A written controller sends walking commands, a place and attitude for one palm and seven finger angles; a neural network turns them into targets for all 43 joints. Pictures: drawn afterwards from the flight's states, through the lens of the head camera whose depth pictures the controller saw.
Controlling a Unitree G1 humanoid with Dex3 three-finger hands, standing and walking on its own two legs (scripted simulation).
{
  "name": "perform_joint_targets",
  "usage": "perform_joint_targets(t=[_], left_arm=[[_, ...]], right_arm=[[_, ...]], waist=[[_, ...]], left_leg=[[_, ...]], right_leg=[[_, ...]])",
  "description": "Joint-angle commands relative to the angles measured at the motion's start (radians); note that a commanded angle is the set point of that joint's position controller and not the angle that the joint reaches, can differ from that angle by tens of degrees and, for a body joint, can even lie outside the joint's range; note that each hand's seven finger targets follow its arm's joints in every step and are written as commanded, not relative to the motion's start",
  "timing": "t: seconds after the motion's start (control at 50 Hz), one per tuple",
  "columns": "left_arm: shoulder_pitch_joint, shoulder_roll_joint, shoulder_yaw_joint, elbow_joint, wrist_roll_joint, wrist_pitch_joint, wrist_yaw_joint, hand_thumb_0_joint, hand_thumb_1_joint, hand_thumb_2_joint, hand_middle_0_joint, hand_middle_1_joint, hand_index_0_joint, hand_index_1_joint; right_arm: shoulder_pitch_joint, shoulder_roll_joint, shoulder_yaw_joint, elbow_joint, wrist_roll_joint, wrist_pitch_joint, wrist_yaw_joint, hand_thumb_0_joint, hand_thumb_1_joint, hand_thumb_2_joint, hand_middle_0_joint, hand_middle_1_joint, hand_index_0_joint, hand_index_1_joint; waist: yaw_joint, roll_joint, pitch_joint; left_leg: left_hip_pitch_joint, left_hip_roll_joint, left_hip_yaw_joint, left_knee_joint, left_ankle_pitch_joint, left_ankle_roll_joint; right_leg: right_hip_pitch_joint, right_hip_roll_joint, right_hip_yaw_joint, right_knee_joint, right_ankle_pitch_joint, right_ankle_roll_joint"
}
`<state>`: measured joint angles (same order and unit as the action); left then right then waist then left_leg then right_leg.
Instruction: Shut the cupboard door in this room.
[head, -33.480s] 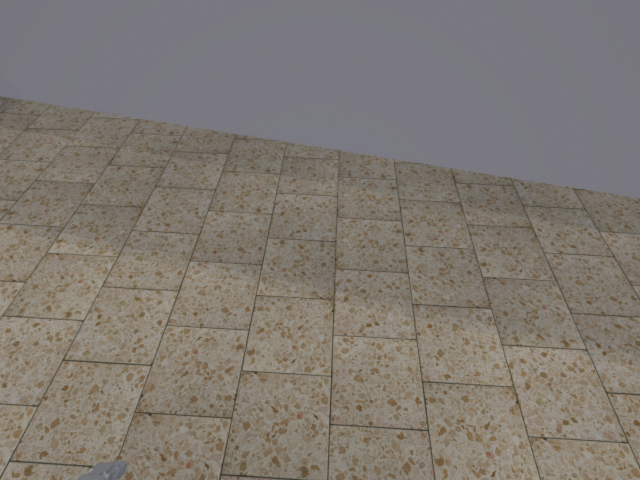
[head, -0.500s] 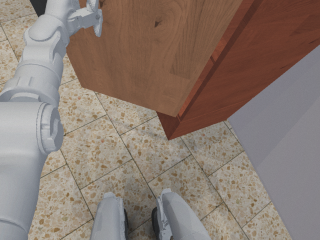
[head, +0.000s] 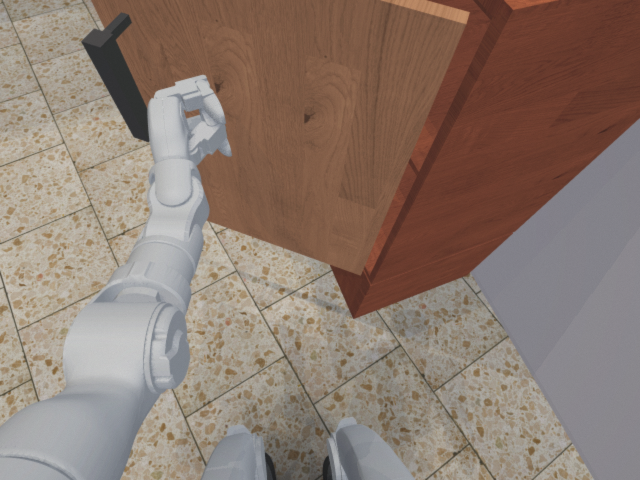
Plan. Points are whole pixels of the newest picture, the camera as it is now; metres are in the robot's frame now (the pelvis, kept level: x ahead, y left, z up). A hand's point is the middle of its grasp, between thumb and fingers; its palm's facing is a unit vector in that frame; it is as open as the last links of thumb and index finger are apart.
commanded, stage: pull the fist back off the door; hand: left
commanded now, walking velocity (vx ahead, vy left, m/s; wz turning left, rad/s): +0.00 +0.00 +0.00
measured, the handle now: (134, 81) +0.63 +0.17 +0.07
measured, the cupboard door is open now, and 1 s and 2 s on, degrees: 48 48 48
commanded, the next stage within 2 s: draw the hand back to the body in 0.34 s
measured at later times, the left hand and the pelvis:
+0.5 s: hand (219, 176) +0.46 +0.06 +0.08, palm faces +0.04 -1.00 -0.02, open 3.1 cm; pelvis -0.01 -0.01 +0.01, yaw +2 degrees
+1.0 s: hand (92, 258) +0.34 +0.15 +0.15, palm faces +0.03 -1.00 -0.04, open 3.1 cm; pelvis +0.00 +0.01 +0.06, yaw +1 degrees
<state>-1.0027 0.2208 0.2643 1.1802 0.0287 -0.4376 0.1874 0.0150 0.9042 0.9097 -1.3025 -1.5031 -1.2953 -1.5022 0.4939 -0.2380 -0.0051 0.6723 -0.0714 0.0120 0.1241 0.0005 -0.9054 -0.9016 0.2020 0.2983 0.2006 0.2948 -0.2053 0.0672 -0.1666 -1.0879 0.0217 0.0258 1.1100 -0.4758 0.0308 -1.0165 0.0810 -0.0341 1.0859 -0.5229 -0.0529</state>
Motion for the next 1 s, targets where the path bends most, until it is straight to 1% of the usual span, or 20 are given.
perform_joint_targets(t=[0.0,0.06,0.1,0.12,0.14,0.2,0.24,0.36,0.42,0.44,0.5,0.58,0.6,0.66,0.74,0.82,0.9,0.94,0.96,0.98], left_arm=[[-0.309,0.078,-0.04,-0.277,-0.02,-0.08,-0.011,0.0,0.9,0.9,-1.3,-1.5,-1.3,-1.5],[-0.24,0.022,-0.079,-0.335,-0.045,-0.096,-0.016,0.0,0.9,0.9,-1.3,-1.5,-1.3,-1.5],[-0.263,-0.001,-0.118,-0.358,-0.04,-0.109,-0.02,0.0,0.9,0.9,-1.3,-1.5,-1.3,-1.5],[-0.277,0.022,-0.102,-0.375,-0.039,-0.12,-0.016,0.0,0.9,0.9,-1.3,-1.5,-1.3,-1.5],[-0.255,-0.015,-0.139,-0.377,-0.038,-0.126,-0.02,0.0,0.9,0.9,-1.3,-1.5,-1.3,-1.5],[-0.238,-0.01,-0.141,-0.441,-0.049,-0.148,-0.022,0.0,0.9,0.9,-1.3,-1.5,-1.3,-1.5],[-0.181,-0.017,-0.146,-0.431,-0.055,-0.147,-0.026,0.0,0.9,0.9,-1.3,-1.5,-1.3,-1.5],[-0.253,-0.03,-0.172,-0.341,-0.056,-0.118,-0.023,0.0,0.9,0.9,-1.3,-1.5,-1.3,-1.5],[-0.266,-0.007,-0.143,-0.325,-0.065,-0.127,-0.019,0.0,0.9,0.9,-1.3,-1.5,-1.3,-1.5],[-0.273,-0.022,-0.161,-0.306,-0.063,-0.126,-0.021,0.0,0.9,0.9,-1.3,-1.5,-1.3,-1.5],[-0.137,0.075,-0.076,-0.403,-0.068,-0.134,-0.032,0.0,0.9,0.9,-1.3,-1.5,-1.3,-1.5],[0.035,0.06,-0.104,-0.526,-0.093,-0.069,-0.068,0.0,0.9,0.9,-1.3,-1.5,-1.3,-1.5],[0.074,0.083,-0.078,-0.549,-0.108,-0.052,-0.075,0.0,0.9,0.9,-1.3,-1.5,-1.3,-1.5],[0.142,0.102,-0.068,-0.698,-0.151,-0.022,-0.105,0.0,0.9,0.9,-1.3,-1.5,-1.3,-1.5],[0.281,0.071,-0.126,-0.861,-0.176,-0.014,-0.156,0.0,0.9,0.9,-1.3,-1.5,-1.3,-1.5],[0.457,0.048,-0.167,-0.903,-0.207,0.053,-0.208,0.0,0.9,0.9,-1.3,-1.5,-1.3,-1.5],[0.531,0.08,-0.161,-1.083,-0.232,0.108,-0.232,0.0,0.9,0.9,-1.217,-1.41,-1.217,-1.41],[0.578,0.076,-0.169,-1.177,-0.238,0.125,-0.233,0.0,0.9,0.9,-1.163,-1.35,-1.163,-1.35],[0.615,0.133,-0.235,-1.262,-0.141,0.159,-0.191,0.0,0.9,0.9,-1.135,-1.32,-1.135,-1.32],[0.66,0.118,-0.231,-1.298,-0.138,0.19,-0.168,0.0,0.9,0.9,-1.107,-1.29,-1.107,-1.29]], right_arm=[[0.129,-0.167,-0.079,-0.066,0.01,0.002,-0.007,0.0,-0.9,-0.9,0.2,0.3,0.2,0.3],[0.093,-0.156,-0.084,-0.069,0.02,0.003,-0.011,0.0,-0.9,-0.9,0.2,0.3,0.2,0.3],[0.074,-0.152,-0.083,-0.065,0.023,0.003,-0.019,0.0,-0.9,-0.9,0.2,0.3,0.2,0.3],[0.063,-0.154,-0.086,-0.058,0.024,0.003,-0.024,0.0,-0.9,-0.9,0.2,0.3,0.2,0.3],[0.049,-0.15,-0.086,-0.061,0.025,0.002,-0.025,0.0,-0.9,-0.9,0.2,0.3,0.2,0.3],[0.012,-0.148,-0.087,-0.068,0.03,-0.003,-0.035,0.0,-0.9,-0.9,0.2,0.3,0.2,0.3],[-0.015,-0.144,-0.084,-0.07,0.035,-0.003,-0.039,0.0,-0.9,-0.9,0.2,0.3,0.2,0.3],[-0.056,-0.141,-0.073,-0.061,0.043,0.0,-0.055,0.0,-0.9,-0.9,0.2,0.3,0.2,0.3],[-0.068,-0.142,-0.068,-0.065,0.04,-0.008,-0.059,0.0,-0.9,-0.9,0.2,0.3,0.2,0.3],[-0.069,-0.141,-0.065,-0.064,0.039,-0.009,-0.058,0.0,-0.9,-0.9,0.2,0.3,0.2,0.3],[-0.074,-0.151,-0.064,-0.106,0.043,-0.006,-0.057,0.0,-0.9,-0.9,0.2,0.3,0.2,0.3],[-0.095,-0.14,-0.057,-0.158,0.07,0.006,-0.065,0.0,-0.9,-0.9,0.2,0.3,0.2,0.3],[-0.093,-0.143,-0.055,-0.167,0.074,0.006,-0.072,0.0,-0.9,-0.9,0.2,0.3,0.2,0.3],[-0.122,-0.137,-0.052,-0.187,0.093,0.001,-0.095,0.0,-0.9,-0.9,0.2,0.3,0.2,0.3],[-0.161,-0.127,-0.047,-0.194,0.107,-0.025,-0.114,0.0,-0.9,-0.9,0.2,0.3,0.2,0.3],[-0.206,-0.132,-0.039,-0.201,0.126,-0.043,-0.122,0.0,-0.9,-0.9,0.2,0.3,0.2,0.3],[-0.264,-0.133,-0.03,-0.231,0.138,-0.062,-0.134,0.0,-0.9,-0.9,0.2,0.3,0.2,0.3],[-0.294,-0.127,-0.023,-0.248,0.139,-0.076,-0.138,0.0,-0.9,-0.9,0.2,0.3,0.2,0.3],[-0.339,-0.107,-0.029,-0.265,0.135,-0.048,-0.157,0.0,-0.9,-0.9,0.2,0.3,0.2,0.3],[-0.347,-0.104,-0.025,-0.276,0.134,-0.038,-0.17,0.0,-0.9,-0.9,0.2,0.3,0.2,0.3]], waist=[[0.025,-0.007,-0.495],[0.031,-0.052,-0.459],[0.019,-0.053,-0.421],[0.021,-0.055,-0.426],[0.022,-0.059,-0.424],[0.038,-0.037,-0.459],[0.05,-0.064,-0.457],[0.022,-0.093,-0.367],[0.034,-0.073,-0.402],[0.022,-0.083,-0.392],[0.103,-0.031,-0.506],[0.123,-0.113,-0.426],[0.133,-0.157,-0.42],[0.142,-0.195,-0.363],[0.153,-0.114,-0.313],[0.153,-0.084,-0.174],[0.177,-0.014,-0.169],[0.184,-0.023,-0.173],[0.197,-0.047,-0.183],[0.188,-0.049,-0.15]], left_leg=[[0.424,-0.025,-0.04,-0.073,0.437,0.002],[0.434,-0.027,-0.031,-0.082,0.434,0.004],[0.421,-0.032,-0.027,-0.08,0.404,0.008],[0.426,-0.031,-0.028,-0.079,0.392,0.008],[0.43,-0.033,-0.029,-0.082,0.381,0.008],[0.467,-0.036,-0.026,-0.081,0.385,0.007],[0.46,-0.036,-0.025,-0.086,0.375,0.006],[0.401,-0.039,-0.031,-0.088,0.27,0.009],[0.398,-0.042,-0.036,-0.089,0.26,0.006],[0.397,-0.04,-0.039,-0.089,0.258,0.007],[0.464,-0.04,-0.032,-0.125,0.327,0.001],[0.464,-0.037,-0.007,-0.192,0.304,0.009],[0.457,-0.038,-0.009,-0.209,0.295,0.011],[0.476,-0.038,0.003,-0.258,0.262,0.016],[0.595,-0.031,0.001,-0.314,0.296,0.016],[0.652,-0.023,-0.009,-0.373,0.259,0.015],[0.742,-0.02,-0.024,-0.413,0.295,0.013],[0.78,-0.012,-0.04,-0.435,0.324,0.01],[0.84,-0.012,-0.047,-0.486,0.331,0.006],[0.849,-0.009,-0.043,-0.507,0.34,0.009]], right_leg=[[0.288,-0.024,0.043,-0.14,0.59,0.04],[0.31,-0.029,0.047,-0.159,0.62,0.049],[0.304,-0.036,0.059,-0.163,0.619,0.055],[0.299,-0.039,0.062,-0.164,0.607,0.058],[0.303,-0.04,0.063,-0.166,0.598,0.06],[0.319,-0.046,0.069,-0.161,0.608,0.061],[0.331,-0.049,0.07,-0.165,0.605,0.066],[0.284,-0.055,0.079,-0.192,0.486,0.071],[0.288,-0.056,0.078,-0.183,0.46,0.065],[0.274,-0.054,0.074,-0.181,0.453,0.063],[0.377,-0.049,0.072,-0.17,0.512,0.053],[0.482,-0.046,0.085,-0.25,0.529,0.066],[0.526,-0.048,0.092,-0.268,0.525,0.07],[0.599,-0.06,0.118,-0.343,0.51,0.089],[0.604,-0.053,0.085,-0.372,0.515,0.072],[0.547,-0.051,0.058,-0.43,0.4,0.062],[0.578,-0.05,0.036,-0.435,0.403,0.041],[0.587,-0.046,0.013,-0.427,0.413,0.035],[0.625,-0.068,0.07,-0.498,0.424,0.037],[0.652,-0.071,0.065,-0.52,0.433,0.039]])
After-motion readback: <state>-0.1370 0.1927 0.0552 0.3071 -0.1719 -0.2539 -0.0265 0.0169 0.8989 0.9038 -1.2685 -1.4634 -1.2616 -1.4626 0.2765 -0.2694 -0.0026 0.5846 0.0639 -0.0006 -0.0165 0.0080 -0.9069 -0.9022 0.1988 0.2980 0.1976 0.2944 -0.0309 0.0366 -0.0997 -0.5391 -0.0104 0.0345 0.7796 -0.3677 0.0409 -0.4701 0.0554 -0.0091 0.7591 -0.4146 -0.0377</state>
